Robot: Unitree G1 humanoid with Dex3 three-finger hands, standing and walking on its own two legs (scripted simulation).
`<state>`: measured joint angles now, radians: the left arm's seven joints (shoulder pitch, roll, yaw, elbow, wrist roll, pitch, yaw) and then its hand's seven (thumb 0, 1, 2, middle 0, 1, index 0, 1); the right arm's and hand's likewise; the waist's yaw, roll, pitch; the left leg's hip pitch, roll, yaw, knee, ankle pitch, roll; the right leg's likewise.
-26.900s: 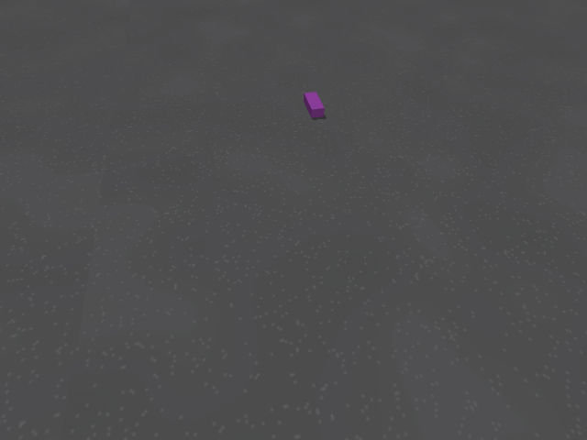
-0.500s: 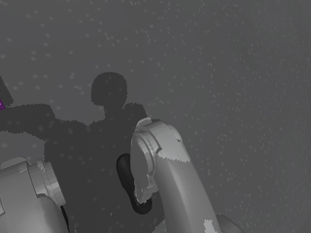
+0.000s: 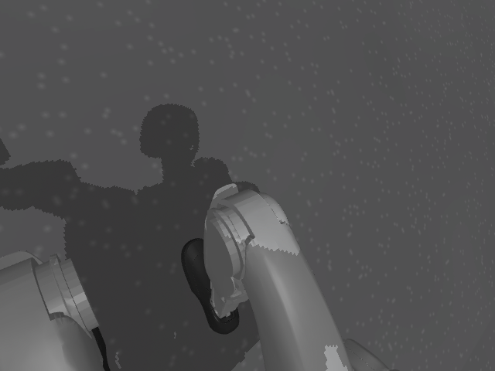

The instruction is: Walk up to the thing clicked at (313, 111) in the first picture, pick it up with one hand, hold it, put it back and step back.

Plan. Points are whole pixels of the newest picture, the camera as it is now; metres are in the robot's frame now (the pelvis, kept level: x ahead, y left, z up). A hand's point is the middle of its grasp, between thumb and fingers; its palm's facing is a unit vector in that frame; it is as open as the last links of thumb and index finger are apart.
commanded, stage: close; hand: left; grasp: from above
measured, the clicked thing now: out of the picture +0.45 +0.31 -0.28
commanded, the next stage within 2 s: settle in 1.06 s
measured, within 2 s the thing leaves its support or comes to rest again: leaves its support in 1.48 s
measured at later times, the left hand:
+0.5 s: hand out of the picture +0.44 +0.30 -0.26, palm faces -0.42 -0.17 -0.89, open 11.1 cm
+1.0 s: hand out of the picture +0.44 +0.30 -0.26, palm faces -0.43 -0.17 -0.89, open 11.0 cm
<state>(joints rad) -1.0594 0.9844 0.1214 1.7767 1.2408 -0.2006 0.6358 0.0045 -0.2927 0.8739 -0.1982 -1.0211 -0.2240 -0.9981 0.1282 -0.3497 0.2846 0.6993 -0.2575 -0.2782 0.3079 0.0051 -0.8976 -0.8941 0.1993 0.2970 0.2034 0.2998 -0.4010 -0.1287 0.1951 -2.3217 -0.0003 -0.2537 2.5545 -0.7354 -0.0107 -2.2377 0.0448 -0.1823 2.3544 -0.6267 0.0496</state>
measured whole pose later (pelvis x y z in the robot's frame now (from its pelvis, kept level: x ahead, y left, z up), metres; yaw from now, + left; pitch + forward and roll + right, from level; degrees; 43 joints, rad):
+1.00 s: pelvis -0.01 +0.00 +0.01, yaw -1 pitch +27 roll -15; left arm -1.06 1.00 0.11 1.80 1.25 -0.20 0.69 0.00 -0.13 0.75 -0.47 -0.90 -0.49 -0.84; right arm 0.12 -0.36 0.32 0.65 -0.26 -0.28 0.30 0.00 -0.90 -0.89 0.20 0.30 0.20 0.30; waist -0.42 -0.15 0.21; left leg -2.31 0.00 -0.26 2.54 -0.72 0.00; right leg -2.21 0.05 -0.19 2.32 -0.61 0.06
